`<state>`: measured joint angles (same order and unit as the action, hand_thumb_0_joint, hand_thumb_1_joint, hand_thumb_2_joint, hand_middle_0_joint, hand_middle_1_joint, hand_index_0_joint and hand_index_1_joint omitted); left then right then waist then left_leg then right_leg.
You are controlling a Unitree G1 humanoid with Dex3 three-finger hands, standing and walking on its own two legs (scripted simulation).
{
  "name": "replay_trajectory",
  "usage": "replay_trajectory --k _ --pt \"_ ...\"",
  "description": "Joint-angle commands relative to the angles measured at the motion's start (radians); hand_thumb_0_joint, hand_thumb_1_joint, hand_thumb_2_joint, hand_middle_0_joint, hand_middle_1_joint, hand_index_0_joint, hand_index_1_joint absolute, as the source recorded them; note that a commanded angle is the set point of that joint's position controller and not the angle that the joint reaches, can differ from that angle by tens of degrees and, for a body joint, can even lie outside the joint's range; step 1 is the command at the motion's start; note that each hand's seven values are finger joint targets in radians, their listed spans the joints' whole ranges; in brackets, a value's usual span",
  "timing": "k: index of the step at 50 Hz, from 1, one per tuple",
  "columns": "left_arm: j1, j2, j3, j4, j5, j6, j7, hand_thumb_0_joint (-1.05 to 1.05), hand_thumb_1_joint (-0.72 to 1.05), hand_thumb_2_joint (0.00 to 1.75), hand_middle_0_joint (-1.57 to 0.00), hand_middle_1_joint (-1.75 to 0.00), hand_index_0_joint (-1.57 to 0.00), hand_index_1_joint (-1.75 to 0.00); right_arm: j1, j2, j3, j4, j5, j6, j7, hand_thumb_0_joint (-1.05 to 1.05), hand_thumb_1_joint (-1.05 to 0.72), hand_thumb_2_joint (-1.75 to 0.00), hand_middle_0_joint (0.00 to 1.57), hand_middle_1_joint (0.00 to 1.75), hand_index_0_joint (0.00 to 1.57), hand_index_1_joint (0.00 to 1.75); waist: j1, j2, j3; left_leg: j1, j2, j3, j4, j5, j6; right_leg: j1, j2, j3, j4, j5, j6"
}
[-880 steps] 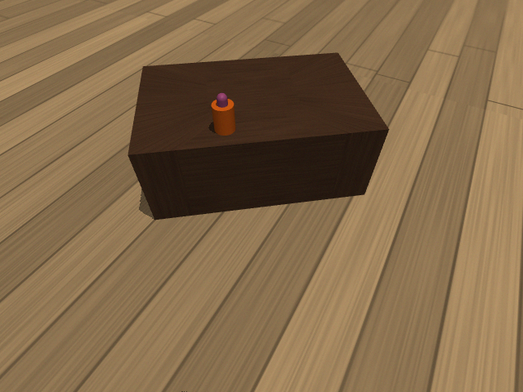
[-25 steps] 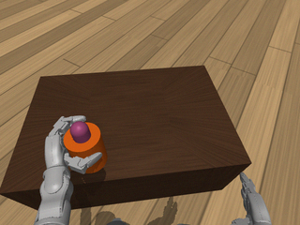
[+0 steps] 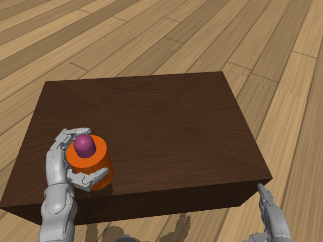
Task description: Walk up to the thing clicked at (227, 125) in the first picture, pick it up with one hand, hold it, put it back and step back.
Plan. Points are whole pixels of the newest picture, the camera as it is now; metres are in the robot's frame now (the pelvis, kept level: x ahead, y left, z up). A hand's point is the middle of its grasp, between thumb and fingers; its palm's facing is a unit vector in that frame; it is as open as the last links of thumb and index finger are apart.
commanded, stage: hold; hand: left
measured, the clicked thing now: (90, 158) +0.32 +0.17 +0.04
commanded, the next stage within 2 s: crouch in 0.24 s
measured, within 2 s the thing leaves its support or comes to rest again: neither
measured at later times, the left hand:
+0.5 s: hand (87, 162) +0.31 +0.18 +0.03, palm faces +0.24 -0.97 -0.04, open 11.9 cm
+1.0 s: hand (93, 156) +0.38 +0.20 -0.07, palm faces +0.25 -0.97 -0.04, open 11.9 cm
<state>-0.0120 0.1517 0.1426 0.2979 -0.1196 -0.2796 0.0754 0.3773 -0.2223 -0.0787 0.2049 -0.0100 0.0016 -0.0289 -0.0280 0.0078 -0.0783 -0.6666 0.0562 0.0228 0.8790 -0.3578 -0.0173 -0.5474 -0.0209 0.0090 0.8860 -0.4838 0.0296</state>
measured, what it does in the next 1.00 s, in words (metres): stands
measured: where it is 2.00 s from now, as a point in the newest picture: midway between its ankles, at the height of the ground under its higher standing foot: outside the picture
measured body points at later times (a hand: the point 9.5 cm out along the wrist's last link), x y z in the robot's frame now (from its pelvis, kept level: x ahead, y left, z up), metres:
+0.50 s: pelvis +0.00 +0.00 +0.00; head +0.04 +0.00 +0.45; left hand +0.29 +0.23 +0.04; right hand +0.16 -0.26 -0.03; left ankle +0.05 +0.13 -0.69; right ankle -0.02 -0.14 -0.69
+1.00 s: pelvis -0.01 +0.00 -0.05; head +0.10 +0.03 +0.39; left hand +0.36 +0.25 -0.07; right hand +0.15 -0.27 -0.05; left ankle +0.05 +0.13 -0.69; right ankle -0.02 -0.14 -0.69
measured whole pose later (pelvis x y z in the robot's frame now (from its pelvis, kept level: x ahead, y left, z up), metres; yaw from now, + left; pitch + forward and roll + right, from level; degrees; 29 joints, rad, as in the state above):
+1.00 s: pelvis -0.01 +0.00 -0.05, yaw +0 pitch +19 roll -2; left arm -0.36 0.28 0.33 0.86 -0.09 -0.59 0.05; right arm 0.40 -0.26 -0.07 0.00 -0.07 0.02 0.05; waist -0.14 -0.04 -0.10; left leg -1.04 0.08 -0.02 1.14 -0.43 -0.02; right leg -0.90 0.00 -0.01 1.13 -0.56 0.02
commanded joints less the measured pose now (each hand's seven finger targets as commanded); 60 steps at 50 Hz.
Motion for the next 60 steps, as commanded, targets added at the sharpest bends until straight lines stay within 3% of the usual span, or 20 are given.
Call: replay_trajectory --k 1,6,7,9,11,12,13,14,16,20,21,29,34,41,42,47,49,51,53,60 --pt "-0.356 0.118 0.057 -0.314 -0.033 -0.111 -0.001 0.00 0.01 1.31 -1.19 -1.42 -1.21 -1.43 0.001 -0.140 -0.079 -0.158 -0.002 -0.045 -0.010 0.00 0.54 -0.06 0.05 0.05 0.05 0.05 -0.013 0.025 -0.292 0.301 -0.021 -0.004 -0.119 0.191 0.016 -0.007 0.036 -0.033 -0.140 0.305 -0.020" --pt "-0.344 0.123 0.072 -0.279 -0.031 -0.117 -0.004 0.00 -0.01 1.31 -1.20 -1.42 -1.22 -1.43 -0.027 -0.142 -0.086 -0.186 -0.001 -0.040 -0.006 0.00 0.53 -0.06 0.05 0.05 0.05 0.05 -0.003 0.005 -0.290 0.286 -0.022 0.001 -0.114 0.200 0.017 0.016 0.032 -0.030 -0.139 0.310 -0.018" --pt "-0.348 0.120 0.073 -0.291 -0.032 -0.121 -0.003 0.00 0.00 1.31 -1.21 -1.43 -1.23 -1.44 -0.039 -0.115 -0.058 -0.193 0.000 -0.038 -0.003 0.00 0.53 -0.06 0.05 0.05 0.05 0.05 0.014 0.006 -0.286 0.268 -0.027 0.003 -0.114 0.191 0.017 0.025 0.031 -0.028 -0.142 0.306 -0.018" --pt "-0.341 0.130 0.086 -0.289 -0.033 -0.124 -0.002 0.00 -0.04 1.30 -1.21 -1.43 -1.23 -1.44 -0.046 -0.145 -0.092 -0.203 0.001 -0.037 -0.006 0.00 0.53 -0.06 0.05 0.05 0.05 0.05 0.011 0.011 -0.276 0.268 -0.026 0.005 -0.122 0.175 0.016 0.022 0.034 -0.027 -0.145 0.288 -0.020" --pt "-0.335 0.129 0.085 -0.308 -0.030 -0.133 -0.003 0.00 -0.05 1.29 -1.19 -1.41 -1.21 -1.43 -0.024 -0.103 -0.050 -0.181 -0.001 -0.032 -0.001 0.00 0.53 -0.06 0.05 0.05 0.05 0.05 0.017 0.019 -0.291 0.266 -0.029 0.010 -0.111 0.188 0.016 0.022 0.031 -0.022 -0.145 0.302 -0.018" --pt "-0.305 0.104 0.068 -0.301 -0.034 -0.135 -0.005 0.00 -0.03 1.30 -1.19 -1.41 -1.21 -1.42 -0.029 -0.105 -0.057 -0.208 -0.002 -0.032 0.000 0.00 0.53 -0.06 0.05 0.05 0.05 0.05 0.013 0.000 -0.305 0.266 -0.027 0.010 -0.102 0.212 0.019 0.039 0.032 -0.024 -0.140 0.326 -0.015" --pt "-0.315 0.129 0.093 -0.314 -0.037 -0.135 0.000 0.00 -0.02 1.30 -1.19 -1.41 -1.21 -1.43 -0.034 -0.135 -0.079 -0.199 0.000 -0.034 -0.004 0.00 0.53 -0.06 0.05 0.05 0.05 0.05 0.011 0.002 -0.305 0.264 -0.029 0.012 -0.104 0.199 0.019 0.033 0.031 -0.019 -0.140 0.319 -0.016" --pt "-0.325 0.134 0.080 -0.347 -0.029 -0.138 0.000 0.00 -0.06 1.29 -1.19 -1.42 -1.21 -1.43 -0.038 -0.144 -0.088 -0.217 -0.001 -0.035 -0.005 0.00 0.52 -0.06 0.05 0.05 0.05 0.05 0.004 0.028 -0.320 0.277 -0.030 0.012 -0.106 0.193 0.018 0.034 0.031 -0.016 -0.143 0.314 -0.017" --pt "-0.319 0.138 0.093 -0.344 -0.028 -0.142 0.002 0.00 -0.05 1.31 -1.19 -1.43 -1.21 -1.44 -0.038 -0.127 -0.066 -0.221 -0.001 -0.035 -0.003 0.00 0.53 -0.06 0.05 0.05 0.05 0.05 0.011 0.010 -0.288 0.259 -0.028 0.008 -0.113 0.168 0.017 0.026 0.034 -0.021 -0.143 0.283 -0.018" --pt "-0.348 0.124 0.066 -0.365 -0.033 -0.145 0.000 0.00 -0.03 1.28 -1.18 -1.38 -1.20 -1.40 -0.013 -0.142 -0.083 -0.222 0.000 -0.036 -0.007 0.00 0.54 -0.06 0.05 0.05 0.05 0.05 -0.022 0.032 -0.317 0.302 -0.022 0.004 -0.100 0.223 0.020 0.005 0.037 -0.021 -0.127 0.335 -0.018" --pt "-0.347 0.112 0.057 -0.352 -0.034 -0.144 -0.001 0.00 -0.03 1.29 -1.18 -1.39 -1.20 -1.40 -0.017 -0.121 -0.061 -0.226 -0.003 -0.037 -0.006 0.00 0.55 -0.06 0.05 0.05 0.05 0.05 -0.021 0.020 -0.303 0.285 -0.025 0.007 -0.095 0.213 0.022 0.004 0.035 -0.017 -0.135 0.335 -0.014" --pt "-0.441 0.137 0.100 -0.086 -0.024 -0.191 -0.005 0.00 -0.04 1.28 -1.17 -1.37 -1.19 -1.38 0.023 -0.142 -0.079 -0.194 -0.011 -0.042 0.004 0.00 0.56 -0.05 0.05 0.05 0.05 0.05 -0.053 -0.023 -0.215 0.204 -0.026 -0.001 -0.079 0.095 0.025 -0.103 0.025 -0.008 -0.119 0.233 -0.015" --pt "-0.577 0.219 0.169 0.078 -0.019 -0.294 -0.029 0.00 -0.03 1.28 -1.20 -1.39 -1.22 -1.40 -0.001 -0.141 -0.071 -0.238 -0.024 -0.047 0.025 0.00 0.57 -0.05 0.05 0.05 0.05 0.05 -0.055 0.016 -0.275 0.135 -0.028 -0.011 -0.011 0.070 0.023 -0.164 0.020 0.001 -0.063 0.201 -0.021" --pt "-0.676 0.322 0.237 0.196 -0.012 -0.406 -0.021 0.00 -0.10 1.23 -1.16 -1.34 -1.18 -1.35 -0.006 -0.190 -0.093 -0.341 -0.047 -0.040 0.053 0.00 0.54 -0.06 0.05 0.05 0.05 0.05 -0.053 0.079 -0.480 0.133 -0.023 -0.037 0.095 0.186 0.022 -0.205 0.038 -0.019 0.043 0.269 -0.032" --pt "-0.707 0.288 0.208 0.198 -0.012 -0.421 -0.025 0.00 -0.10 1.22 -1.16 -1.34 -1.18 -1.35 -0.008 -0.177 -0.083 -0.370 -0.052 -0.040 0.058 0.00 0.54 -0.06 0.05 0.05 0.05 0.05 -0.067 0.079 -0.496 0.126 -0.020 -0.042 0.103 0.174 0.020 -0.226 0.044 -0.026 0.055 0.256 -0.033" --pt "-0.759 0.317 0.206 0.236 -0.001 -0.458 -0.027 0.00 -0.06 1.23 -1.19 -1.34 -1.20 -1.36 0.028 -0.185 -0.075 -0.406 -0.061 -0.034 0.065 0.00 0.52 -0.06 0.05 0.05 0.05 0.05 -0.102 0.127 -0.559 0.101 -0.019 -0.049 0.157 0.195 0.019 -0.264 0.049 -0.024 0.099 0.283 -0.031" --pt "-0.745 0.368 0.244 0.281 0.006 -0.457 -0.022 0.00 -0.04 1.22 -1.18 -1.33 -1.19 -1.35 0.054 -0.210 -0.099 -0.368 -0.063 -0.028 0.066 0.00 0.52 -0.06 0.05 0.05 0.05 0.05 -0.099 0.165 -0.565 0.092 -0.018 -0.049 0.185 0.228 0.021 -0.289 0.049 -0.021 0.119 0.310 -0.029" --pt "-0.763 0.303 0.193 0.277 0.009 -0.463 -0.028 0.00 -0.04 1.22 -1.17 -1.32 -1.18 -1.34 0.058 -0.185 -0.074 -0.408 -0.066 -0.027 0.075 0.00 0.53 -0.06 0.05 0.05 0.05 0.05 -0.123 0.151 -0.561 0.091 -0.012 -0.061 0.192 0.244 0.016 -0.328 0.059 -0.044 0.142 0.312 -0.033" --pt "-0.772 0.371 0.246 0.287 0.011 -0.469 -0.027 0.00 0.02 1.23 -1.19 -1.33 -1.20 -1.35 0.072 -0.207 -0.092 -0.377 -0.063 -0.020 0.075 0.00 0.53 -0.06 0.05 0.05 0.05 0.05 -0.116 0.179 -0.552 0.080 -0.011 -0.064 0.200 0.247 0.014 -0.351 0.058 -0.046 0.157 0.300 -0.036" --pt "-0.789 0.339 0.243 0.355 0.019 -0.477 -0.033 0.00 0.01 1.23 -1.19 -1.34 -1.20 -1.35 0.055 -0.210 -0.102 -0.448 -0.066 -0.015 0.088 0.00 0.53 -0.06 0.05 0.05 0.05 0.05 -0.151 0.157 -0.568 0.025 -0.004 -0.081 0.239 0.229 0.017 -0.408 0.066 -0.061 0.203 0.277 -0.038"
